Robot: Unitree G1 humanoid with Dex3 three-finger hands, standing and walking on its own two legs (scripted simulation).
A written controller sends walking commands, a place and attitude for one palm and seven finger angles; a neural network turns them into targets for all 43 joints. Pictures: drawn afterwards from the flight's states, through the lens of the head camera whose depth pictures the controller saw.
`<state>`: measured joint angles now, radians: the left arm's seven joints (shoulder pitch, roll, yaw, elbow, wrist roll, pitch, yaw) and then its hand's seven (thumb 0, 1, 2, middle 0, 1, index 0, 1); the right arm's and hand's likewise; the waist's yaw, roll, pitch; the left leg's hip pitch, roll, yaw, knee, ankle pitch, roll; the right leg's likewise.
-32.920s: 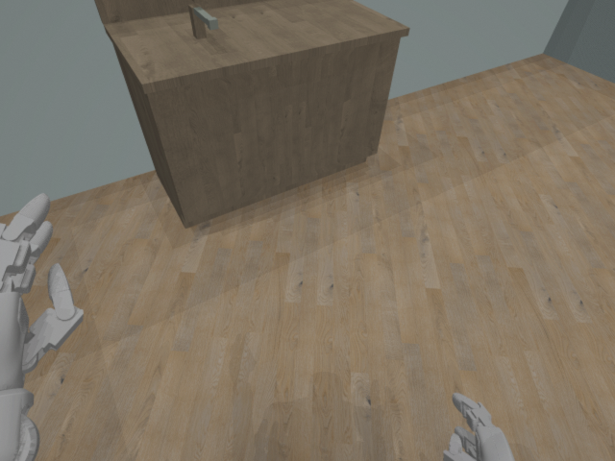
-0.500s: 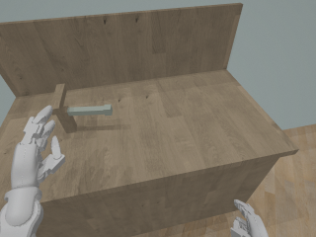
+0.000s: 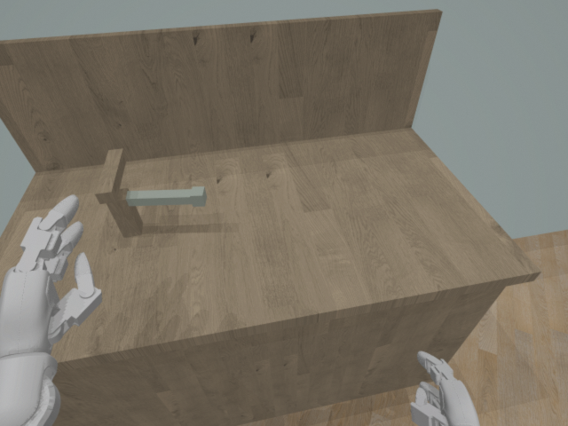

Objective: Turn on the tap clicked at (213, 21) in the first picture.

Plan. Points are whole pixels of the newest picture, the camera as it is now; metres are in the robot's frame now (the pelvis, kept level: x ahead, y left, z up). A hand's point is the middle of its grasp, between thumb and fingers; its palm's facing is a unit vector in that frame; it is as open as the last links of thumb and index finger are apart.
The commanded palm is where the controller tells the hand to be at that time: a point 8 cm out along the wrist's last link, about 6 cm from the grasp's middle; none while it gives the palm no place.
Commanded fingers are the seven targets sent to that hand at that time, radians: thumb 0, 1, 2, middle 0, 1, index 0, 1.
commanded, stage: step back with the hand held close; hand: left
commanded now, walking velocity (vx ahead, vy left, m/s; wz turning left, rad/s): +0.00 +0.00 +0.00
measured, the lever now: (198, 196) +0.50 +0.24 +0.03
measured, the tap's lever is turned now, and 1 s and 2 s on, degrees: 80 80 80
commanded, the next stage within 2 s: stop stepping back and stand still in 1.48 s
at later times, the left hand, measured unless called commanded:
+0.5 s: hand (58, 326) +0.16 +0.26 +0.15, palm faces +0.33 -0.83 -0.45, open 7.4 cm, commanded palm +0.12 +0.30 +0.17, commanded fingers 0.00 0.90 0.90 -0.20 -0.30 -0.20 -0.30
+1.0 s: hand (26, 349) +0.13 +0.28 +0.15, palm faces +0.36 -0.83 -0.42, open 7.4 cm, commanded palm +0.08 +0.32 +0.17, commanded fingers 0.00 0.90 0.90 -0.20 -0.30 -0.20 -0.30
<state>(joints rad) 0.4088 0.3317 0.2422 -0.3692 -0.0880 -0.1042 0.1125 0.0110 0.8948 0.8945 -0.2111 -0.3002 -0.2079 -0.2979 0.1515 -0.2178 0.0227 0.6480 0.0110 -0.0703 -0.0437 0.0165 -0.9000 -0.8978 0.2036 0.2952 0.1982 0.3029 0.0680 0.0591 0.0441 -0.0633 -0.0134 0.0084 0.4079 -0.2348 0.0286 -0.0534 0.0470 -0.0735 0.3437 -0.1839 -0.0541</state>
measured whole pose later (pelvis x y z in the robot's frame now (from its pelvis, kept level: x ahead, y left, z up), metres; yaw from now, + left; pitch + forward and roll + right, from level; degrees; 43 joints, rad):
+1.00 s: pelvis -0.08 +0.04 -0.02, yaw +0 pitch +0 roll -2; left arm 0.50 0.42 0.37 -0.59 -0.02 -0.22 0.15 0.01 0.89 0.89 -0.22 -0.30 -0.21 -0.30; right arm 0.18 -0.21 0.00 0.57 0.00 -0.05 -0.06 0.02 -0.90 -0.90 0.20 0.30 0.20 0.30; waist -0.01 -0.02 0.06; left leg -0.43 -0.04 0.04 0.63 -0.20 0.09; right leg -0.44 0.05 0.00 0.68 -0.27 0.00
